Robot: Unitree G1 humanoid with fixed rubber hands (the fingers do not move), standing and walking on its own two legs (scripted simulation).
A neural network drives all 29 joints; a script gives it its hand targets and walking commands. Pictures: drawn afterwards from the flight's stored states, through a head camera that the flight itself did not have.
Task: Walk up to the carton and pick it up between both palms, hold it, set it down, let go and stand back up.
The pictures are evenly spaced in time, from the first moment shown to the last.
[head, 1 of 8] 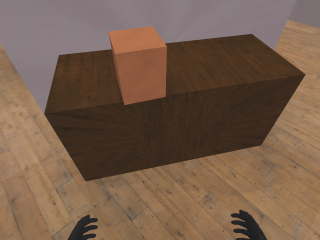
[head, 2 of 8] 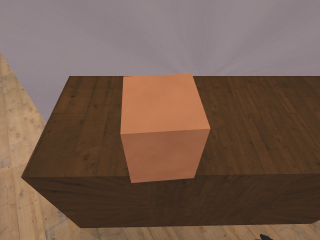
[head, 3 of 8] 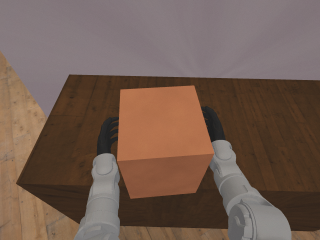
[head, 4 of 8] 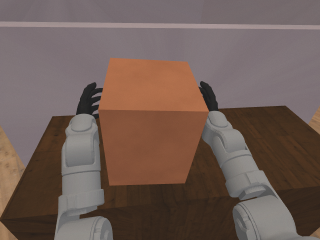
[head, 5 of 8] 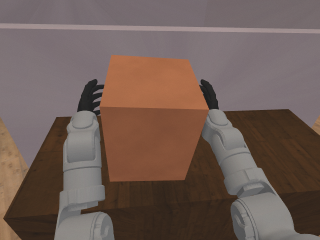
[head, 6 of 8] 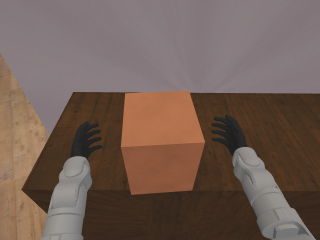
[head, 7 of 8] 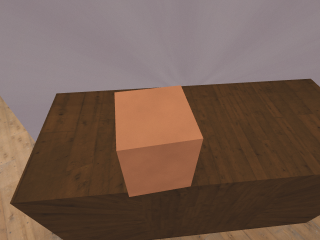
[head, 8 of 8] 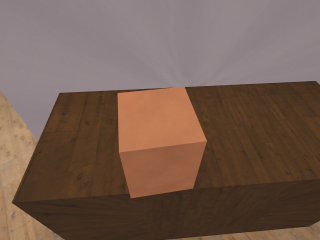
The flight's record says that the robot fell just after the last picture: no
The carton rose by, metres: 0.19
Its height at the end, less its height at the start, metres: +0.00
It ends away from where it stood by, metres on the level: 0.01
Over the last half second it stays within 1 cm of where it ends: yes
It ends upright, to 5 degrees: yes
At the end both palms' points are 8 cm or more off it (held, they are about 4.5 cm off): yes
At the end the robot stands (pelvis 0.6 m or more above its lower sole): yes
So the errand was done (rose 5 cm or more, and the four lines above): yes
